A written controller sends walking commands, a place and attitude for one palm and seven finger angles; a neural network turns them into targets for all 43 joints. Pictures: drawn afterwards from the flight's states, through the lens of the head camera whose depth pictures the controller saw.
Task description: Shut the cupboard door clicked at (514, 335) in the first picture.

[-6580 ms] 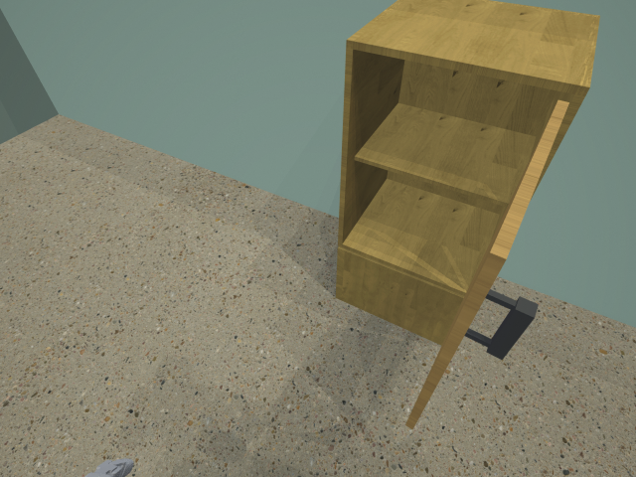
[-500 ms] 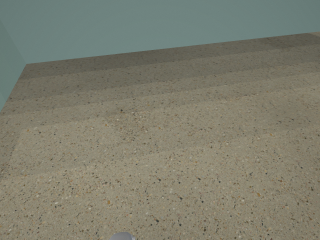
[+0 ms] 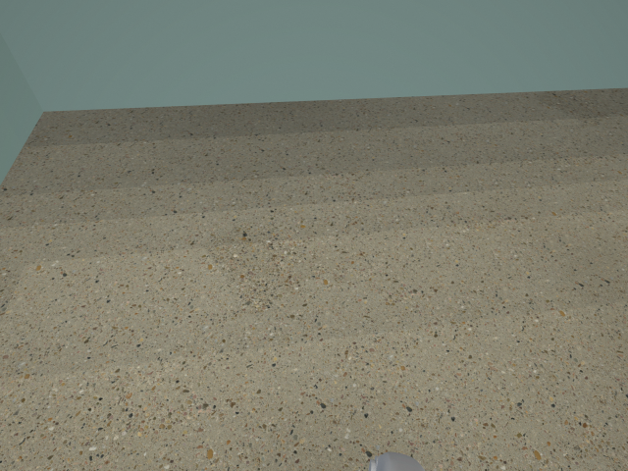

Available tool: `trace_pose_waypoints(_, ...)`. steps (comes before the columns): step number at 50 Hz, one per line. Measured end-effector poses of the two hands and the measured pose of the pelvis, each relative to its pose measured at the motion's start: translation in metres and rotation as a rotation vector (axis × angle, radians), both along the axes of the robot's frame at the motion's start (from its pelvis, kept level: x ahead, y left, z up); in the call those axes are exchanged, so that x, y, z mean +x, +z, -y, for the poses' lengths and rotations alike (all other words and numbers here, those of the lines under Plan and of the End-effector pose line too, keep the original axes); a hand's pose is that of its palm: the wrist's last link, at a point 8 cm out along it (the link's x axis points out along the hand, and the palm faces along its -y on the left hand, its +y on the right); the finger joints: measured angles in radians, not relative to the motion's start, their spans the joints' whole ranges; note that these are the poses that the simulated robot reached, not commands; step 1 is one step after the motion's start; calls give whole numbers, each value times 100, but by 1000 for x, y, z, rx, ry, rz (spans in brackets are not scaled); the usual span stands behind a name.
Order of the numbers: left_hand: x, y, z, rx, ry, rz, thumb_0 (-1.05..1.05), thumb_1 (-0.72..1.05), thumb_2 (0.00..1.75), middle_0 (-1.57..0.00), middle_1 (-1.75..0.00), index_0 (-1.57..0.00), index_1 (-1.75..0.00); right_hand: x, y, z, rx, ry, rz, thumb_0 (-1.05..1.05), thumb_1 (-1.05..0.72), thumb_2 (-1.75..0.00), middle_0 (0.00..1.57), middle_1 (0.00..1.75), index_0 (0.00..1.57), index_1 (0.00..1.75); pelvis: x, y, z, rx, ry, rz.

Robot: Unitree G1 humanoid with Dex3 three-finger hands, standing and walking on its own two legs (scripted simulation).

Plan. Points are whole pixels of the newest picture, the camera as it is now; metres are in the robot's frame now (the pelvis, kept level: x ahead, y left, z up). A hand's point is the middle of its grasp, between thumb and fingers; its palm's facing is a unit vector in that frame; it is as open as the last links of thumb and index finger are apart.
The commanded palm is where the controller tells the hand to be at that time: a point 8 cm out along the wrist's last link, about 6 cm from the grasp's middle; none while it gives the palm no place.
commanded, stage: walk around to get in front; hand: left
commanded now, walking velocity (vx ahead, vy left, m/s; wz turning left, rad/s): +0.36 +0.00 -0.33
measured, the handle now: out of the picture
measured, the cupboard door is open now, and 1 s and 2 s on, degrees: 86 86 86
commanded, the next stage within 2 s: walk to a spot facing it in 0.20 s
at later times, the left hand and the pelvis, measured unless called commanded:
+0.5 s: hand (279, 366) +0.31 +0.08 -0.15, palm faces +0.00 -0.97 -0.24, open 7.1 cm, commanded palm none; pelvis +0.19 -0.10 +0.00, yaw -2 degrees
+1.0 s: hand (234, 406) +0.25 +0.15 -0.18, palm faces +0.28 -0.93 -0.24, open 7.4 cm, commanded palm none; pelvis +0.25 -0.07 -0.01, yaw +14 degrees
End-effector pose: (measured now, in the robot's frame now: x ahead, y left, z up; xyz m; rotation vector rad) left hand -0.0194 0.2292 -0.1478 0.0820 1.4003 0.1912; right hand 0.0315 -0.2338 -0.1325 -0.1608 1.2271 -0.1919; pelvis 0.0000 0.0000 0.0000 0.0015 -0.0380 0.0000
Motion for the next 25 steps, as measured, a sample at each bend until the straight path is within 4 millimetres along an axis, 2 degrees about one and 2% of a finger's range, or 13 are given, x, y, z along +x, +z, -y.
trace_pose_waypoints(4, 75, 10, -3, 31, -45, 89, 1, 91, 90, -20, -30, -20, -30, -16, -6, -4, 40, -58, -103, -1, -94, -89, 20, 29, 20, 30, 32, 3, 5, 16, -24, -8)
trace_pose_waypoints(7, 129, 16, 5, 42, -96, 132, 1, 91, 90, -20, -30, -20, -30, -24, -11, -7, 80, -108, -170, 0, -93, -89, 19, 29, 20, 30, 57, 2, 13, 26, -45, -12)
trace_pose_waypoints(11, 203, 19, 29, 51, -182, 177, 1, 91, 90, -20, -30, -20, -30, -26, -20, -7, 133, -178, -248, 0, -92, -89, 20, 29, 20, 30, 93, -3, 30, 37, -83, -17)
trace_pose_waypoints(15, 273, 11, 64, 62, -259, 240, 1, 91, 90, -20, -30, -20, -30, -17, -37, 6, 179, -233, -323, 0, -91, -89, 20, 29, 20, 30, 135, -19, 59, 42, -110, -21)
trace_pose_waypoints(17, 296, 8, 81, 63, -266, 276, 1, 91, 90, -20, -30, -20, -30, -3, -42, 18, 190, -238, -348, 0, -91, -89, 20, 29, 20, 30, 149, -24, 72, 32, -115, -18)
trace_pose_waypoints(19, 306, 10, 94, 55, -249, 288, 1, 91, 90, -20, -30, -20, -30, 22, -41, 33, 177, -225, -332, 1, -91, -89, 20, 29, 20, 30, 161, -21, 80, 28, -99, -6)
trace_pose_waypoints(21, 308, 14, 104, 47, -221, 284, 0, 91, 90, -20, -30, -20, -30, 54, -37, 50, 152, -199, -287, 1, -91, -89, 20, 29, 20, 30, 172, -14, 86, 27, -84, -1)
trace_pose_waypoints(25, 317, 28, 101, 88, -153, 304, -3, 96, 90, -21, -30, -21, -30, 126, -28, 78, 108, -131, -171, 1, -91, -89, 19, 29, 20, 30, 191, -3, 95, 19, -39, -7)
